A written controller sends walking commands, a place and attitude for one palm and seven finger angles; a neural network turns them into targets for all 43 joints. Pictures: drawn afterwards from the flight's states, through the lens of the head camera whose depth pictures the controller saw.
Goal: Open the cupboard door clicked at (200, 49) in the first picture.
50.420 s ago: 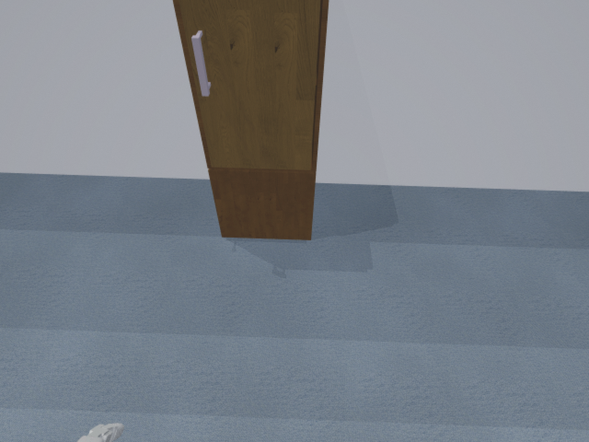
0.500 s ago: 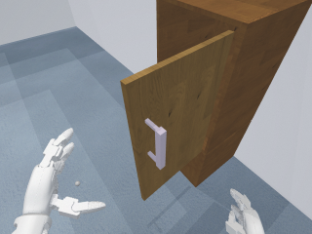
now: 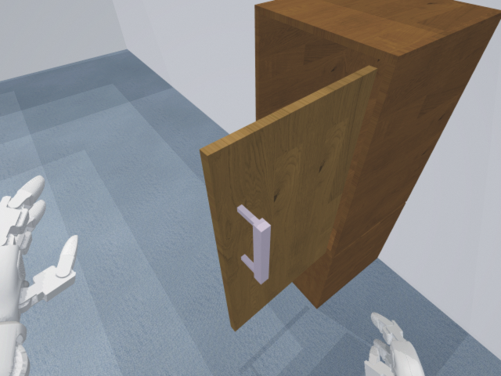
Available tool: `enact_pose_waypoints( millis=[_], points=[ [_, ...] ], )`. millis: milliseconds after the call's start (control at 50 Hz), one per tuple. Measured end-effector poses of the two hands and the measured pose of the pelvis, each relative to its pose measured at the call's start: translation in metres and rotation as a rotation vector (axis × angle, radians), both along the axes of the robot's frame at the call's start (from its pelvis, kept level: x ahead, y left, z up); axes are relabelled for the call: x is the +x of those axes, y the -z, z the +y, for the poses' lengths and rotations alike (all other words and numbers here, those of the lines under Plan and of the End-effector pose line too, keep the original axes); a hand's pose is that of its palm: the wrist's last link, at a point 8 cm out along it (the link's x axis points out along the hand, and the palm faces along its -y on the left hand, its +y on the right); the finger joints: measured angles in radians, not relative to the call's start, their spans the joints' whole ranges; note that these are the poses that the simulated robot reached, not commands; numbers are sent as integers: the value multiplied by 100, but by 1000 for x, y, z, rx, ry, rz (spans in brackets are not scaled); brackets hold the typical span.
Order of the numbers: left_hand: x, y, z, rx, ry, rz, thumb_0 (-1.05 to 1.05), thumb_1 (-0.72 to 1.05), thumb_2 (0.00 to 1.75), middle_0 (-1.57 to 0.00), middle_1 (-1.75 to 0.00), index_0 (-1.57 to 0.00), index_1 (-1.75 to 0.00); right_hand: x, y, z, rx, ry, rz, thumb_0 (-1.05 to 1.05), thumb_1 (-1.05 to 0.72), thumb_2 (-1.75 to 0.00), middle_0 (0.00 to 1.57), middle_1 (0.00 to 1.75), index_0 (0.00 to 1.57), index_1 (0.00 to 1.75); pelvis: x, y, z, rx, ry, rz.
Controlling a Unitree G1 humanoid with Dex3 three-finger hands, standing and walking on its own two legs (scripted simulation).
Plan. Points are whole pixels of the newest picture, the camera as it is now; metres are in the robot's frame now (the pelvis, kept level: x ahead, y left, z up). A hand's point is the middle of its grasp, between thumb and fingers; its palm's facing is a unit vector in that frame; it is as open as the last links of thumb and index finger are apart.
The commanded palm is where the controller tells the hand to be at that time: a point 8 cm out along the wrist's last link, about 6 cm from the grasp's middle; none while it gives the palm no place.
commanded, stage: draw the hand back to the body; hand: left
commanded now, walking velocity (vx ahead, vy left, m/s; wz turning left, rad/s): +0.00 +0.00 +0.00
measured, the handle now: (253, 246) +0.32 +0.05 +0.04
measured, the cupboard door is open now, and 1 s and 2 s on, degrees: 94 94 94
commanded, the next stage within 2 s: step back with the hand held close in 0.38 s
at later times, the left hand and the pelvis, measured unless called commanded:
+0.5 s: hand (69, 268) +0.18 +0.25 +0.16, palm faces +0.46 -0.79 -0.40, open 7.4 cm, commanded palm +0.14 +0.29 +0.17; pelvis -0.01 -0.01 +0.00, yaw +0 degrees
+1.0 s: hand (29, 303) +0.14 +0.27 +0.15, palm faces +0.37 -0.76 -0.53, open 7.4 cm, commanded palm +0.08 +0.31 +0.17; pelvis -0.07 +0.01 -0.01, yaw -1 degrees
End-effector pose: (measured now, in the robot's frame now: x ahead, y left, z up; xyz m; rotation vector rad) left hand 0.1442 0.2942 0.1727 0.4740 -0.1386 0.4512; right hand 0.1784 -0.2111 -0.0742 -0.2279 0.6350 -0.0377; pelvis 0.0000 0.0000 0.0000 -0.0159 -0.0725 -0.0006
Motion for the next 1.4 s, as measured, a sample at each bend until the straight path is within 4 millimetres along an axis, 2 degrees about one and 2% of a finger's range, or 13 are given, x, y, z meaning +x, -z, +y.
enact_pose_waypoints(
  millis=[100,200,300,560,700,800,920,1060,1140,1240,1320,1400],
  points=[
    [-1,-6,5,7,-33,-25,1,75,83,-21,-30,-21,-30,1,0,-6,-4,1,7,1,-91,-89,20,30,20,30,0,-1,-3,1,-1,-4],
    [0,2,-5,-26,-17,1,1,84,87,-21,-30,-21,-30,0,1,-11,-4,6,19,1,-91,-89,20,30,20,30,-1,-2,-5,2,0,-5],
    [0,7,-10,-32,-3,23,1,88,89,-21,-30,-21,-30,-4,2,-15,-4,16,25,1,-91,-89,20,30,20,30,-2,-2,-9,2,2,-8],
    [-3,-6,-11,13,-4,-15,1,89,90,-22,-30,-21,-30,-11,4,-20,13,25,29,1,-91,-89,20,30,20,30,-8,-3,-15,-1,4,-3],
    [4,3,-7,59,52,44,1,89,90,-21,-30,-21,-30,-26,1,-31,-23,84,68,1,-91,-89,20,30,20,30,-20,-2,-9,-5,22,56],
    [0,9,-9,75,127,82,1,89,90,-22,-30,-21,-30,-46,-1,-37,-55,146,93,1,-91,-89,20,30,20,30,-32,0,0,2,32,71],
    [-21,0,4,136,152,28,1,89,90,-22,-30,-22,-30,-72,-5,-31,-78,176,92,1,-91,-89,20,30,20,30,-52,5,9,9,33,65],
    [-62,-3,17,167,67,-52,1,89,90,-22,-30,-22,-30,-96,3,-15,-65,122,61,1,-91,-89,20,30,20,30,-77,14,11,9,3,50],
    [-83,6,17,132,20,-65,1,89,90,-22,-30,-21,-30,-109,12,-9,-45,87,68,1,-91,-89,20,30,20,30,-94,18,9,-4,-4,51],
    [-101,12,11,84,61,-77,1,89,90,-21,-30,-21,-30,-132,16,-6,-55,79,92,1,-91,-89,20,30,20,30,-115,20,12,-14,-14,49],
    [-113,5,16,124,106,-109,1,89,90,-22,-30,-22,-30,-151,14,-5,-85,95,91,1,-91,-89,20,30,20,30,-131,21,19,-26,-12,45],
    [-127,-13,28,194,84,-139,1,89,90,-22,-30,-22,-30,-170,10,1,-72,105,85,1,-91,-89,20,30,20,30,-146,15,19,-55,-23,51]
  ],
)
